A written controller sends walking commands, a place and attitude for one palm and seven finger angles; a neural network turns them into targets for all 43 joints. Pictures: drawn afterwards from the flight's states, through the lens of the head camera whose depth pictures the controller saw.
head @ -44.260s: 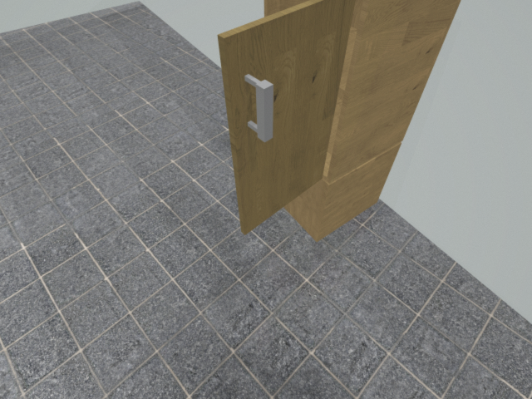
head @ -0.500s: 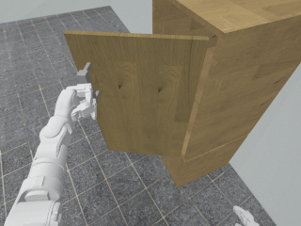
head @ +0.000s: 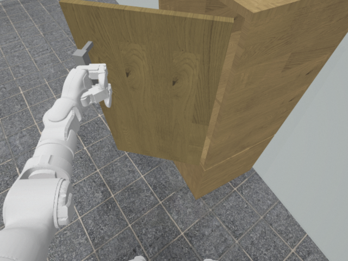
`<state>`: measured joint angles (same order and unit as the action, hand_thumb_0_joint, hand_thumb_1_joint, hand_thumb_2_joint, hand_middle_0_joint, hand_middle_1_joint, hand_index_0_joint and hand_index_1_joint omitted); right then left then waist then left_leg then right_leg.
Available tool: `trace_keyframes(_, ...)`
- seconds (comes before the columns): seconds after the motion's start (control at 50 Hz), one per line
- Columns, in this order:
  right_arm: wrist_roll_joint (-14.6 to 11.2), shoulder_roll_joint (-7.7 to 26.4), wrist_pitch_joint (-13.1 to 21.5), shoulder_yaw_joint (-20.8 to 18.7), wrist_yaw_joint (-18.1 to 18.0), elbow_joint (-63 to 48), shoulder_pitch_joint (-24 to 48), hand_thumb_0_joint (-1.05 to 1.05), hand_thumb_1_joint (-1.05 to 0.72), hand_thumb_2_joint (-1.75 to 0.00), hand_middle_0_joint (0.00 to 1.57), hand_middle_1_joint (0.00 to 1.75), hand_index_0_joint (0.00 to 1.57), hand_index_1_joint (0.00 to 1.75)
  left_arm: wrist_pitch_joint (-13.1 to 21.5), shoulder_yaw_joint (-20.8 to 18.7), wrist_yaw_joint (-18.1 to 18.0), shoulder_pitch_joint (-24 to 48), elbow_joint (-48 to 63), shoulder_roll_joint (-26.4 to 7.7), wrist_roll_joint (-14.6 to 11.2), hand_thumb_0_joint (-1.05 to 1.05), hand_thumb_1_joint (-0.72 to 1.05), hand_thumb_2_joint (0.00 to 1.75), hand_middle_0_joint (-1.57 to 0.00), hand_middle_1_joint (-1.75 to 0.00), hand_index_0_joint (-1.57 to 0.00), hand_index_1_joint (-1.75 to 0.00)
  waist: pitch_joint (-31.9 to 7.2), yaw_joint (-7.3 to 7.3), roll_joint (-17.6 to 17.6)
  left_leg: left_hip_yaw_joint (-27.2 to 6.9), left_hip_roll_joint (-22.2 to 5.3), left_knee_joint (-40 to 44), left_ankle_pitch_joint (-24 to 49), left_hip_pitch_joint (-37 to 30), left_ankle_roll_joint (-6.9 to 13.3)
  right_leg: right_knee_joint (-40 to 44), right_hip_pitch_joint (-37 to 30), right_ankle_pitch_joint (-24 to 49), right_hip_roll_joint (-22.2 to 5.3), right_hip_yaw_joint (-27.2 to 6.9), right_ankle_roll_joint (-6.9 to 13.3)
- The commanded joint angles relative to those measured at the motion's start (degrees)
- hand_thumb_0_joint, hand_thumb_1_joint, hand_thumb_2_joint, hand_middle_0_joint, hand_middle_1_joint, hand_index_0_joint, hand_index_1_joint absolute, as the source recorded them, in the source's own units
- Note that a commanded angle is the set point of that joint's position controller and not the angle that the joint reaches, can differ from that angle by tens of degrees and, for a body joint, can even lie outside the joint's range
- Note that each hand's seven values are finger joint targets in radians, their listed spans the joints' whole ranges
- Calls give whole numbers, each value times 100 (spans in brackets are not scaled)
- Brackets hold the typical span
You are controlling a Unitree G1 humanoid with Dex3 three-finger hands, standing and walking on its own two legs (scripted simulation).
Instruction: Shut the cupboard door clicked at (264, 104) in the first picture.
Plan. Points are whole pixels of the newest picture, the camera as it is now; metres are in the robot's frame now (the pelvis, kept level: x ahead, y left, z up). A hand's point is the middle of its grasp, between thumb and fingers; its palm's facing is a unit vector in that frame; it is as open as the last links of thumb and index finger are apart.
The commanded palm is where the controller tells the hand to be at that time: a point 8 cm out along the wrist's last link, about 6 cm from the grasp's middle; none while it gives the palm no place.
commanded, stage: push the door shut along its arc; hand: left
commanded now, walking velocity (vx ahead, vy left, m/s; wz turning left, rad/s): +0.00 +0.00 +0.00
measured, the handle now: (92, 69) +0.54 +0.19 +0.13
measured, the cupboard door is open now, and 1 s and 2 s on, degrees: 50 37 29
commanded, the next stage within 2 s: pull the fist back off the door in 0.98 s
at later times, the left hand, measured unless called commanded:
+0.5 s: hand (133, 72) +0.52 +0.08 +0.14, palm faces -0.37 -0.93 +0.01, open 3.1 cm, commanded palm +0.53 +0.14 +0.13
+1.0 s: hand (136, 66) +0.55 +0.08 +0.13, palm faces -0.44 -0.90 +0.00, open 3.0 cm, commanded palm +0.58 +0.10 +0.13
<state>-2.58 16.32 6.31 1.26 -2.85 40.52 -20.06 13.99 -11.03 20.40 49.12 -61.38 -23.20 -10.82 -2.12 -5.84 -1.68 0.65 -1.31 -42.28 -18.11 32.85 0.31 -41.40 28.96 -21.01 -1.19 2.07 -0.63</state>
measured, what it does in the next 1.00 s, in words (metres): stands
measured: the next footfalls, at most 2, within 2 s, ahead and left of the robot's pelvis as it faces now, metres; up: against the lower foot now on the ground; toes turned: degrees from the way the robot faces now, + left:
none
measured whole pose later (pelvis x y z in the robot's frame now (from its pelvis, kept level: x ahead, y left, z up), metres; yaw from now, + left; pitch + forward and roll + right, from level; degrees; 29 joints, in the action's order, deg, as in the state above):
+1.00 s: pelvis +0.00 +0.00 -0.02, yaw -1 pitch +19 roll -3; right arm 0.4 17.5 5.6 0.7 -3.7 42.9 -21.9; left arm 10.1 -10.3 27.9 75.2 -77.1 -30.5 -7.1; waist -2.8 -13.1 -1.8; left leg -0.3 -2.6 -51.0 -20.8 49.6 0.6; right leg -47.8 44.5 -22.5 0.1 2.6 -0.7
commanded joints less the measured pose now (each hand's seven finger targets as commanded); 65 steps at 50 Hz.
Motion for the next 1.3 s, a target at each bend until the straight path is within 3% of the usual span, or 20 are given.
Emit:
trace_keyframes(0.0,13,932,265,-328,-54,-428,-398,0,-90,-90,20,30,20,30,292,51,255,3601,1034,-785,-32,0,90,90,-130,-150,-130,-150,-1945,-517,-102,-246,90,399,612,-1708,152,587,508,936,267,-26,136)
trace_keyframes(0.06,42,995,250,-351,-66,-348,-570,0,-90,-90,20,30,20,30,252,-166,366,3740,823,-1106,-12,0,90,90,-130,-150,-130,-150,-2170,-553,-43,-262,85,291,770,-1625,167,525,513,1088,278,-35,132)
trace_keyframes(0.12,71,973,257,-364,-51,-341,-669,0,-90,-90,20,30,20,30,240,3,493,3857,790,-867,-30,0,90,90,-130,-150,-130,-150,-2384,-568,-306,-277,92,170,1117,-1822,163,433,636,1303,295,2,158)
trace_keyframes(0.2,111,1037,216,-375,-46,-295,-805,0,-90,-90,20,30,20,30,177,-344,507,4038,559,-1317,11,0,90,90,-130,-150,-130,-150,-2332,-586,-186,-319,63,121,1086,-1586,150,380,717,1266,318,16,154)
trace_keyframes(0.28,139,1011,195,-397,-9,-314,-874,0,-90,-90,20,30,20,30,202,-311,477,4172,630,-1277,107,0,90,90,-130,-150,-130,-150,-2569,-591,-485,-314,66,8,1358,-1789,143,322,843,1431,329,15,158)
trace_keyframes(0.34,161,1035,140,-395,-8,-337,-939,0,-90,-90,20,30,20,30,203,-422,478,4272,578,-1409,117,0,90,90,-130,-150,-130,-150,-2673,-575,-461,-340,60,-47,1571,-1778,138,246,833,1584,356,29,164)
trace_keyframes(0.38,173,1042,101,-399,-2,-318,-986,0,-90,-90,20,30,20,30,140,-442,455,4361,362,-1430,150,0,90,90,-130,-150,-130,-150,-2520,-664,-202,-326,49,-43,1367,-1575,155,273,860,1488,358,27,135)
trace_keyframes(0.44,186,1097,41,-370,-27,-342,-1077,0,-90,-90,20,30,20,30,121,-838,397,4519,170,-2010,235,0,90,90,-130,-150,-130,-150,-2583,-653,-114,-278,76,-113,1395,-1255,189,208,683,1645,359,-29,123)
trace_keyframes(0.5,207,1078,4,-388,-19,-389,-1129,0,-90,-90,20,30,20,30,168,-833,427,4621,123,-2069,349,0,90,90,-130,-150,-130,-150,-2729,-696,-94,-255,82,-190,1431,-1184,201,181,620,1782,353,-73,97)
trace_keyframes(0.62,205,1071,-77,-395,-82,-326,-1216,0,-90,-90,20,30,20,30,159,-563,686,4932,77,-1784,231,0,90,90,-130,-150,-130,-150,-2938,-851,-172,-201,118,-345,1776,-1375,243,116,708,2106,405,-20,103)
trace_keyframes(0.78,251,1120,-56,-381,-133,-42,-1259,0,-90,-90,20,30,20,30,-29,-201,773,5539,-343,-1451,222,0,90,90,-130,-150,-130,-150,-2511,-1120,-332,-307,66,-444,1319,-1272,233,158,1435,1484,424,46,109)
trace_keyframes(0.86,288,1140,6,-409,-134,53,-1277,0,-90,-90,20,30,20,30,-33,-95,775,5855,-207,-1297,211,0,90,90,-130,-150,-130,-150,-2877,-1181,-597,-351,60,-573,1534,-1570,234,60,1671,1497,436,80,123)
trace_keyframes(1.06,322,1181,99,-420,-155,234,-1357,0,-90,-90,20,30,20,30,-57,134,698,6409,-202,-1039,301,0,90,90,-130,-150,-130,-150,-3063,-1350,-807,-438,24,-709,1528,-1796,234,-83,2188,1257,467,192,154)
trace_keyframes(1.08,311,903,142,-289,-35,51,-1566,0,-90,-90,20,30,20,30,-228,-986,-450,6573,-263,-1284,-13,0,90,90,-130,-150,-130,-150,-3028,-1080,-1065,-553,-64,-604,1395,-1235,115,30,1912,1122,382,102,112)
trace_keyframes(1.1,361,902,154,-296,98,32,-1651,0,-90,-90,20,30,20,30,-314,-817,-1045,6364,-309,-1014,162,0,90,90,-130,-150,-130,-150,-3147,-1091,-1001,-582,-73,-514,1410,-1278,73,-33,1832,1125,409,139,69)
trace_keyframes(1.12,441,906,161,-338,179,7,-1760,0,-90,-90,20,30,20,30,-290,-955,-1548,6354,-260,-936,251,0,90,90,-130,-150,-130,-150,-3227,-1156,-573,-656,-86,-523,1571,-1304,88,-75,1747,1208,415,219,31)
trace_keyframes(1.18,712,822,121,-383,527,-63,-1868,0,-90,-90,20,30,20,30,34,-911,-2880,6229,92,-575,894,0,90,90,-130,-150,-130,-150,-3423,-1005,-771,-609,-46,-616,1758,-1299,13,-184,1821,1236,414,268,21)
trace_keyframes(1.2,780,804,93,-402,621,-58,-1904,0,-90,-90,20,30,20,30,189,-737,-3183,6186,102,-453,1206,0,90,90,-130,-150,-130,-150,-3371,-1053,-816,-583,-49,-634,1739,-1304,4,-203,1913,1205,418,269,33)
trace_keyframes(1.24,819,853,-3,-456,728,-79,-1962,0,-90,-90,20,30,20,30,414,-563,-3321,6012,62,-479,1579,0,90,90,-130,-150,-130,-150,-3390,-1050,-771,-537,-32,-597,1782,-1350,-1,-194,1807,1278,424,244,76)
trace_keyframes(1.28,755,858,-132,-481,757,-158,-1911,0,-90,-90,20,30,20,30,453,-387,-3144,5691,-112,-363,1627,0,90,90,-130,-150,-130,-150,-3339,-974,-702,-464,-12,-483,1705,-1379,1,-98,1545,1375,439,207,132)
